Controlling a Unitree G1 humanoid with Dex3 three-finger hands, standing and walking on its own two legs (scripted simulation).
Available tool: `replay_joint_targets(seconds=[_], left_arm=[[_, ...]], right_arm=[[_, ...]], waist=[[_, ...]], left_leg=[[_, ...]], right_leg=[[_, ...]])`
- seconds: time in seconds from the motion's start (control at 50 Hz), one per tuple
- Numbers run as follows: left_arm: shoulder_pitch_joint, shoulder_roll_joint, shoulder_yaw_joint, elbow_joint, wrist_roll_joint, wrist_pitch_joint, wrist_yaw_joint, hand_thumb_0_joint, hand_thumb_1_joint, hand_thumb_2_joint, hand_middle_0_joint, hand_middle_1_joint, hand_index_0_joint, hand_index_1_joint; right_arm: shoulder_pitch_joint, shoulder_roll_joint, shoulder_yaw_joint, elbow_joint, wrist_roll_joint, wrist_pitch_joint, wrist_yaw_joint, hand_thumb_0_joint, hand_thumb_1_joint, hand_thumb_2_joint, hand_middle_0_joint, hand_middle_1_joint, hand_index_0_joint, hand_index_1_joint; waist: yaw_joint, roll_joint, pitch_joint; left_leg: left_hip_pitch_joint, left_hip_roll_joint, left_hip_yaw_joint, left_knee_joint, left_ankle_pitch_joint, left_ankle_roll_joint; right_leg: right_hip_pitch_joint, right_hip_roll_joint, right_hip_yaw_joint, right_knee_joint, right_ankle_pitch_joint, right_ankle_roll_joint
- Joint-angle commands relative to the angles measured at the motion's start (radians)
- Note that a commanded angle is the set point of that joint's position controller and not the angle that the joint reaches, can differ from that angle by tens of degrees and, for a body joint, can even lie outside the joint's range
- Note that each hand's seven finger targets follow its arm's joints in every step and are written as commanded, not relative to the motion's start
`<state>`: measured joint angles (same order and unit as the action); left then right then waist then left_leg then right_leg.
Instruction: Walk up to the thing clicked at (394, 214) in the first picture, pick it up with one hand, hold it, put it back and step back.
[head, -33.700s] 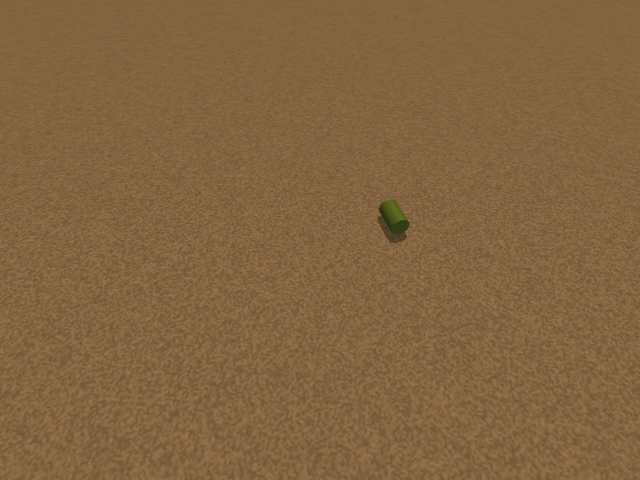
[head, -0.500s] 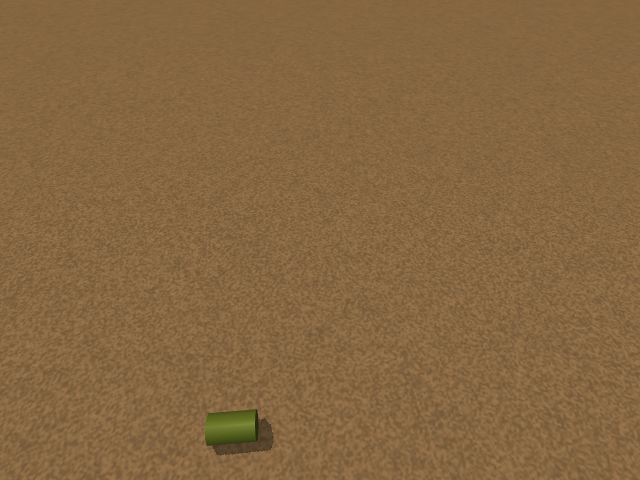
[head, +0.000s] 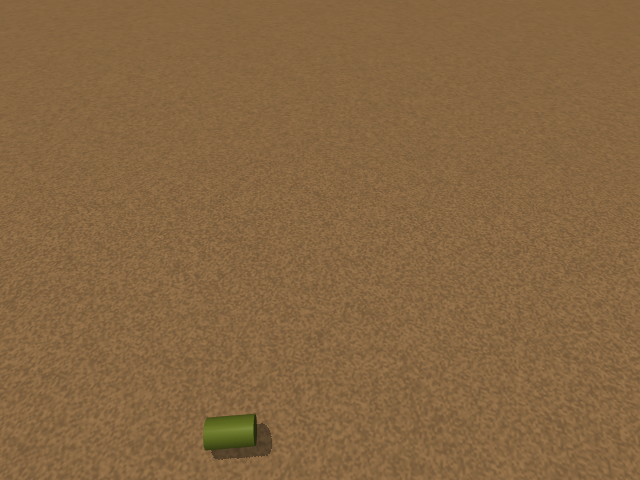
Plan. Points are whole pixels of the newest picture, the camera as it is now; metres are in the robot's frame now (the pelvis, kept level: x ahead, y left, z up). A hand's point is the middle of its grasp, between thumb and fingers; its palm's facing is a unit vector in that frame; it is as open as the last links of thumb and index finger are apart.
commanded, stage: stand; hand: left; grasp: from above
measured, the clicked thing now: (231, 431) +0.43 +0.27 -0.74
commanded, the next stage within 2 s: step back in 0.22 s
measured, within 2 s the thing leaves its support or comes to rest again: neither
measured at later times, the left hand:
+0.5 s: hand out of the picture +0.07 +0.30 -0.18, palm faces +0.00 -0.93 -0.37, open 7.4 cm
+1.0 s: hand out of the picture -0.06 +0.29 -0.17, palm faces -0.09 -0.91 -0.40, open 7.4 cm
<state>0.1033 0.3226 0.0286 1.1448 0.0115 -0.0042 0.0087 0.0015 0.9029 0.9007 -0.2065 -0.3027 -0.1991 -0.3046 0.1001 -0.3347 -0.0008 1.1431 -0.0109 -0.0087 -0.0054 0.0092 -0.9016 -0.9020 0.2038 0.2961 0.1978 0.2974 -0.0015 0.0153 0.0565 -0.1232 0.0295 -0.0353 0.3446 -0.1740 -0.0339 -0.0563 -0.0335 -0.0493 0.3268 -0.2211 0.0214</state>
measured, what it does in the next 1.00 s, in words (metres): walks backwards: right foot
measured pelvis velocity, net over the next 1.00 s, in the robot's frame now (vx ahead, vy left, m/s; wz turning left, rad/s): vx -0.16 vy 0.03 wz -0.08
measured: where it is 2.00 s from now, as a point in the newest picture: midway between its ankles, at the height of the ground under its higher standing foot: outside the picture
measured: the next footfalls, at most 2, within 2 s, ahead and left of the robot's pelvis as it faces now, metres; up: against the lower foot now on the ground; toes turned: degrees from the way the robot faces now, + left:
right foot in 0.94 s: -0.14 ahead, -0.09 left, +0.00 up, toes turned -3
left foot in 1.34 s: -0.22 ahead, +0.16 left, +0.00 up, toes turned -3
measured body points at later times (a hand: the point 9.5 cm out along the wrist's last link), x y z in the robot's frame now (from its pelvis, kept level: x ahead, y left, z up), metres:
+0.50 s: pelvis -0.04 +0.04 -0.03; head +0.02 +0.05 +0.42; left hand +0.07 +0.35 -0.16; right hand +0.03 -0.29 -0.14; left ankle -0.04 +0.13 -0.75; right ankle -0.03 -0.13 -0.75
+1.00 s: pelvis -0.16 +0.03 -0.03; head -0.10 +0.00 +0.41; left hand -0.05 +0.33 -0.14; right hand -0.05 -0.29 -0.16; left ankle -0.04 +0.13 -0.74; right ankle -0.18 -0.08 -0.75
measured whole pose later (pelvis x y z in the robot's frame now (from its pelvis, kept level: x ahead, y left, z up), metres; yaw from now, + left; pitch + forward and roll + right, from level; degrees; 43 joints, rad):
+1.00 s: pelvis -0.16 +0.03 -0.03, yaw -5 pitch -4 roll -1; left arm 0.17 0.34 0.08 0.90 0.02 0.04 0.00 0.00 0.90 0.90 -0.21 -0.30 -0.20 -0.30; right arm 0.07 -0.38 -0.05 0.86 -0.01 0.05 -0.01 0.01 -0.90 -0.90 0.21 0.30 0.20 0.30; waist -0.01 0.07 0.19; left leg -0.45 0.02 0.00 0.74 -0.32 0.02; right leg -0.23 0.05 0.01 0.68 -0.39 -0.02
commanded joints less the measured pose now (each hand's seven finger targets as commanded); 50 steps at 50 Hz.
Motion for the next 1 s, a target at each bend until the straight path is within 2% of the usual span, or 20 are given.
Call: replay_joint_targets(seconds=[0.0,0.18,0.2,0.26,0.34,0.38,0.42,0.44,0.46,0.48,0.5,0.52,0.6,0.72,0.8,0.9,0.92,0.94,0.96,0.98], left_arm=[[-0.034,0.221,0.038,-0.063,0.002,-0.023,0.010,0.000,0.900,0.900,-0.200,-0.300,-0.200,-0.300],[-0.034,0.217,0.035,-0.066,0.002,-0.025,0.007,0.000,0.900,0.900,-0.200,-0.300,-0.200,-0.300],[-0.028,0.294,0.078,-0.086,-0.016,-0.015,0.013,0.000,0.900,0.900,-0.200,-0.300,-0.200,-0.300],[-0.005,0.294,0.090,-0.131,-0.022,-0.009,0.019,0.000,0.900,0.900,-0.200,-0.300,-0.200,-0.300],[-0.094,0.313,0.102,-0.219,-0.001,0.007,0.020,0.000,0.900,0.900,-0.200,-0.300,-0.200,-0.300],[-0.129,0.320,0.101,-0.258,0.012,0.014,0.018,0.000,0.900,0.900,-0.200,-0.300,-0.200,-0.300],[-0.163,0.305,0.097,-0.283,0.009,0.023,0.018,0.000,0.900,0.900,-0.200,-0.300,-0.200,-0.300],[-0.154,0.278,0.090,-0.288,0.001,0.029,0.017,0.000,0.900,0.900,-0.200,-0.300,-0.200,-0.300],[-0.137,0.222,0.080,-0.298,-0.015,0.038,0.020,0.000,0.900,0.900,-0.200,-0.300,-0.200,-0.300],[-0.102,0.196,0.079,-0.299,-0.014,0.048,0.028,0.000,0.900,0.900,-0.200,-0.300,-0.200,-0.300],[-0.038,0.204,0.078,-0.293,-0.008,0.055,0.037,0.000,0.900,0.900,-0.200,-0.300,-0.200,-0.300],[-0.029,0.200,0.072,-0.285,-0.007,0.058,0.042,0.000,0.900,0.900,-0.200,-0.300,-0.200,-0.300],[0.043,0.241,0.080,-0.268,-0.017,0.063,0.038,0.000,0.900,0.900,-0.200,-0.300,-0.200,-0.300],[0.010,0.240,0.092,-0.322,-0.001,0.044,0.029,0.000,0.900,0.900,-0.200,-0.300,-0.200,-0.300],[0.057,0.235,0.098,-0.323,0.000,0.038,0.020,0.000,0.900,0.900,-0.200,-0.300,-0.200,-0.300],[0.224,0.222,0.110,-0.268,0.008,0.027,0.003,0.000,0.900,0.900,-0.200,-0.300,-0.200,-0.300],[0.222,0.247,0.116,-0.273,0.019,0.021,0.005,0.000,0.900,0.900,-0.200,-0.300,-0.200,-0.300],[0.189,0.319,0.136,-0.297,0.031,0.016,0.005,0.000,0.900,0.900,-0.200,-0.300,-0.200,-0.300],[0.113,0.386,0.148,-0.334,0.022,0.019,0.003,0.000,0.900,0.900,-0.200,-0.300,-0.200,-0.300],[0.034,0.419,0.150,-0.378,0.038,0.015,0.010,0.000,0.900,0.900,-0.200,-0.300,-0.200,-0.300]], right_arm=[[-0.027,-0.200,-0.038,-0.052,-0.004,-0.018,-0.013,0.000,-0.900,-0.900,0.200,0.300,0.200,0.300],[-0.033,-0.206,-0.038,-0.054,-0.002,-0.018,-0.008,0.000,-0.900,-0.900,0.200,0.300,0.200,0.300],[-0.075,-0.261,-0.056,-0.082,0.005,0.003,0.000,0.000,-0.900,-0.900,0.200,0.300,0.200,0.300],[-0.035,-0.225,-0.057,-0.117,0.019,0.014,0.001,0.000,-0.900,-0.900,0.200,0.300,0.200,0.300],[0.024,-0.225,-0.078,-0.148,0.013,0.040,0.008,0.000,-0.900,-0.900,0.200,0.300,0.200,0.300],[0.071,-0.222,-0.085,-0.164,0.006,0.050,0.017,0.000,-0.900,-0.900,0.200,0.300,0.200,0.300],[0.105,-0.231,-0.094,-0.169,0.008,0.047,0.022,0.000,-0.900,-0.900,0.200,0.300,0.200,0.300],[0.100,-0.252,-0.100,-0.177,0.003,0.040,0.018,0.000,-0.900,-0.900,0.200,0.300,0.200,0.300],[0.079,-0.308,-0.110,-0.195,-0.006,0.033,0.013,0.000,-0.900,-0.900,0.200,0.300,0.200,0.300],[0.089,-0.349,-0.119,-0.199,-0.012,0.024,0.007,0.000,-0.900,-0.900,0.200,0.300,0.200,0.300],[0.078,-0.364,-0.123,-0.209,-0.019,0.018,0.000,0.000,-0.900,-0.900,0.200,0.300,0.200,0.300],[0.074,-0.362,-0.126,-0.228,-0.021,0.017,-0.006,0.000,-0.900,-0.900,0.200,0.300,0.200,0.300],[-0.038,-0.275,-0.112,-0.290,-0.027,0.016,-0.025,0.000,-0.900,-0.900,0.200,0.300,0.200,0.300],[0.070,-0.258,-0.117,-0.312,-0.012,0.015,-0.030,0.000,-0.900,-0.900,0.200,0.300,0.200,0.300],[0.050,-0.285,-0.119,-0.339,-0.017,0.020,-0.026,0.000,-0.900,-0.900,0.200,0.300,0.200,0.300],[-0.035,-0.304,-0.118,-0.366,-0.004,0.039,-0.016,0.000,-0.900,-0.900,0.200,0.300,0.200,0.300],[-0.038,-0.275,-0.110,-0.365,0.005,0.042,-0.014,0.000,-0.900,-0.900,0.200,0.300,0.200,0.300],[-0.032,-0.234,-0.098,-0.375,0.012,0.044,-0.011,0.000,-0.900,-0.900,0.200,0.300,0.200,0.300],[-0.053,-0.219,-0.097,-0.376,0.011,0.048,-0.021,0.000,-0.900,-0.900,0.200,0.300,0.200,0.300],[-0.038,-0.252,-0.115,-0.359,0.000,0.051,-0.028,0.000,-0.900,-0.900,0.200,0.300,0.200,0.300]], waist=[[0.000,-0.021,-0.076],[0.000,-0.018,-0.054],[0.000,-0.025,0.053],[-0.008,-0.060,-0.039],[-0.026,-0.170,-0.119],[-0.043,-0.217,-0.101],[-0.057,-0.183,-0.090],[-0.055,-0.085,-0.088],[-0.049,0.097,-0.065],[-0.040,0.176,-0.074],[-0.020,0.127,-0.102],[-0.028,0.145,-0.114],[0.036,0.124,-0.134],[-0.038,0.090,-0.108],[-0.037,0.130,-0.122],[0.037,0.120,-0.174],[0.039,0.065,-0.161],[0.025,-0.161,-0.100],[0.043,-0.248,-0.020],[0.043,-0.277,0.034]], left_leg=[[0.009,0.092,-0.059,-0.039,0.199,0.044],[0.003,0.092,-0.064,-0.049,0.149,0.045],[-0.090,0.069,-0.070,0.066,0.300,0.070],[-0.090,0.019,-0.022,0.204,0.283,0.065],[-0.097,-0.056,0.010,0.425,-0.097,0.067],[-0.086,-0.050,-0.003,0.453,-0.264,0.082],[-0.066,-0.023,-0.014,0.367,-0.065,0.089],[-0.103,0.041,-0.077,0.251,0.212,0.116],[-0.130,0.170,-0.258,0.078,0.453,0.161],[-0.034,0.255,-0.422,0.021,0.574,0.201],[0.003,0.289,-0.412,0.063,0.660,0.242],[-0.009,0.292,-0.431,0.062,0.662,0.222],[0.017,0.187,-0.208,0.102,0.461,0.228],[0.113,0.227,-0.209,0.124,0.466,0.292],[0.081,0.261,-0.222,0.122,0.390,0.302],[-0.108,0.188,-0.141,0.183,0.121,0.195],[-0.206,0.137,-0.113,0.240,0.018,0.138],[-0.391,-0.007,-0.041,0.410,-0.214,0.069],[-0.404,-0.143,-0.034,0.639,-0.414,0.028],[-0.329,-0.117,-0.118,0.810,-0.437,0.018]], right_leg=[[-0.004,-0.104,0.071,-0.057,0.169,-0.028],[-0.027,-0.101,0.076,-0.072,0.110,-0.029],[-0.093,-0.092,0.091,0.012,0.301,-0.041],[-0.063,-0.141,0.117,0.044,0.415,-0.111],[-0.142,-0.275,0.206,0.056,0.384,-0.225],[-0.233,-0.297,0.208,0.090,0.320,-0.241],[-0.259,-0.239,0.146,0.184,0.259,-0.188],[-0.229,-0.141,0.085,0.317,0.192,-0.131],[-0.266,0.034,0.039,0.500,0.023,-0.062],[-0.380,0.139,0.135,0.629,-0.388,-0.060],[-0.402,0.134,0.207,0.744,-0.452,-0.060],[-0.420,0.139,0.244,0.805,-0.450,-0.061],[-0.428,0.124,0.254,0.902,-0.281,-0.050],[-0.445,0.103,0.202,0.750,-0.304,0.010],[-0.363,0.066,0.146,0.585,-0.303,0.003],[-0.089,0.048,0.064,0.150,-0.047,-0.054],[-0.051,-0.002,0.160,0.093,-0.024,-0.083],[-0.060,-0.167,0.440,0.033,-0.032,-0.157],[-0.241,-0.320,0.570,-0.041,-0.026,-0.289],[-0.419,-0.401,0.667,-0.073,-0.011,-0.358]])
